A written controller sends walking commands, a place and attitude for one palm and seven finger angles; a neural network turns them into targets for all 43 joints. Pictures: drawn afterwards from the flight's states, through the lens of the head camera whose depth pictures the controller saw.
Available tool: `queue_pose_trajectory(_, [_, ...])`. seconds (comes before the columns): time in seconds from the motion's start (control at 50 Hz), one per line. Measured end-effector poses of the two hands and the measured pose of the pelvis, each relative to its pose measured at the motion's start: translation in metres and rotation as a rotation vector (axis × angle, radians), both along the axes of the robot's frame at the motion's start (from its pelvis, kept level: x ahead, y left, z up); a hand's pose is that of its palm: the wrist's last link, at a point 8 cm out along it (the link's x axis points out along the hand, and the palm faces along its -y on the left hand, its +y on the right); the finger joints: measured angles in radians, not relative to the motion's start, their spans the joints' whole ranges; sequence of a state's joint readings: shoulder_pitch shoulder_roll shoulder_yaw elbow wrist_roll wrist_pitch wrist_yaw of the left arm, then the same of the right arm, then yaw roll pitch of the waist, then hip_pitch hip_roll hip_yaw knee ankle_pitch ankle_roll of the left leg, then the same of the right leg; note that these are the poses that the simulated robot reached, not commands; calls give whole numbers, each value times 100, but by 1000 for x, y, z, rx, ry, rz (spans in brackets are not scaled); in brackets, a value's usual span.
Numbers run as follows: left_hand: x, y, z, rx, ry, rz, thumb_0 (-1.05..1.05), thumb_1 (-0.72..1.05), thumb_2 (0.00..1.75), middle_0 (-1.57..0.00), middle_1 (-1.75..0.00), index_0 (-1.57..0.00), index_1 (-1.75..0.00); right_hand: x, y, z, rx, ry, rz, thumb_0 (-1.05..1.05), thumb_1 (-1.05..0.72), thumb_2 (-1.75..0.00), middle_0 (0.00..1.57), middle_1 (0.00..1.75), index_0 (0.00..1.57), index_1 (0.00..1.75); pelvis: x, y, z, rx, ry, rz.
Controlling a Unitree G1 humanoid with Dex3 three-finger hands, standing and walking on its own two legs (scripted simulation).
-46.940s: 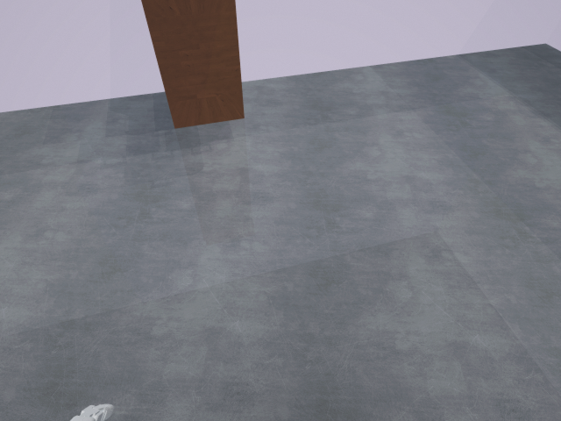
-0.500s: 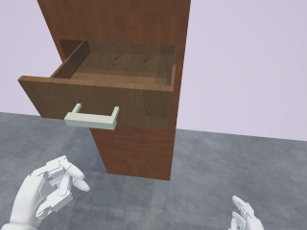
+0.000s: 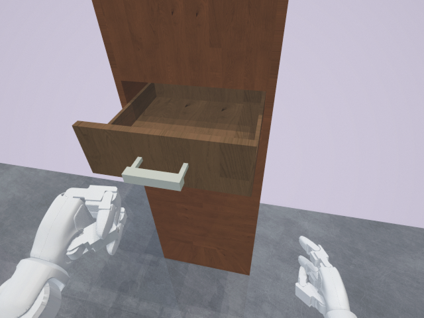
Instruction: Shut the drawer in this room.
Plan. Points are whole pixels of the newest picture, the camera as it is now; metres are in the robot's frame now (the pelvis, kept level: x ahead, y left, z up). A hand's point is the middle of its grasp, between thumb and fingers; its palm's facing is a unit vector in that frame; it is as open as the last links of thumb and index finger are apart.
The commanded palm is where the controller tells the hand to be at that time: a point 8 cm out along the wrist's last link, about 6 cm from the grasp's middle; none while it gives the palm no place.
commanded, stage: raise the hand and make a fist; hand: left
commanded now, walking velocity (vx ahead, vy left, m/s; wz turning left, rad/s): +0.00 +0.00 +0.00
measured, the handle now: (157, 171) +0.36 +0.17 +0.12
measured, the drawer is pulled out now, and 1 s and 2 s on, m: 0.22 0.22 0.22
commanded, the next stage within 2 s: bring the fist close to the handle in 0.50 s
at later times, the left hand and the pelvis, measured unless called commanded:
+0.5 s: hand (111, 218) +0.17 +0.16 +0.21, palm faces -0.02 -0.98 -0.17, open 3.3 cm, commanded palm +0.14 +0.20 +0.23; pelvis -0.01 -0.03 +0.00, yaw +0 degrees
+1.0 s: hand (129, 221) +0.20 +0.15 +0.18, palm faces -0.03 -0.99 -0.11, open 3.3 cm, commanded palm +0.17 +0.20 +0.18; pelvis +0.00 -0.02 +0.00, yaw +0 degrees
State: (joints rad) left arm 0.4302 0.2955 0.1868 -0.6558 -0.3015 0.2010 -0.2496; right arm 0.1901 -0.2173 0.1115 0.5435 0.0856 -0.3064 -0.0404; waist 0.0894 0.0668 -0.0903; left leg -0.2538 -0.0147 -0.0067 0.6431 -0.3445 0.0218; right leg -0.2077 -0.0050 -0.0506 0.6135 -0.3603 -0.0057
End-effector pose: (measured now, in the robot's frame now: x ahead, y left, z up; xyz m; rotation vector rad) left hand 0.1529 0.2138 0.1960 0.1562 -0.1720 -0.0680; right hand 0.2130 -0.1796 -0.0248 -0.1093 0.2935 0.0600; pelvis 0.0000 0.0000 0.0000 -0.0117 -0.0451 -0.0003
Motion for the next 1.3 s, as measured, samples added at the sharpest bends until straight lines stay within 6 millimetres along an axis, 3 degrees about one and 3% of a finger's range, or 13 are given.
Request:
queue_pose_trajectory(0.18, [2,-4,31,29,-36,5,2,90,90,-140,-159,-140,-159,-7,-17,-8,-12,52,-14,1,-90,-90,21,30,21,30,-6,-10,4,10,-23,2])
queue_pose_trajectory(0.34, [4,-4,18,-1,48,18,2,90,90,-141,-160,-140,-159,-19,-47,-10,-39,74,-68,1,-90,-90,21,30,21,30,-11,-21,5,12,-30,-2])
queue_pose_trajectory(0.54, [1,-1,23,11,7,45,2,90,90,-141,-160,-140,-159,-29,-71,-13,-62,66,-113,1,-90,-90,20,30,20,30,-11,-29,4,6,-37,-1])
queue_pose_trajectory(0.68, [8,0,17,7,30,31,2,90,90,-141,-160,-140,-160,-29,-70,-16,-54,64,-121,1,-90,-90,20,30,20,30,-7,-28,3,7,-27,-4])
queue_pose_trajectory(0.88, [18,-11,-7,-47,68,11,2,90,90,-141,-160,-140,-160,-26,-56,-19,-48,79,-102,1,-90,-90,20,30,20,30,-1,-20,3,11,-8,-1])
queue_pose_trajectory(1.06, [28,-3,-21,-57,76,40,2,90,90,-141,-160,-140,-160,-28,-45,-25,-57,132,-91,1,-90,-90,20,30,21,30,1,-14,3,8,2,4])
queue_pose_trajectory(1.3, [52,-13,-44,-84,113,12,2,90,90,-141,-160,-140,-160,-37,-45,-32,-73,191,-119,1,-90,-90,21,30,21,30,1,-7,3,9,15,-2])
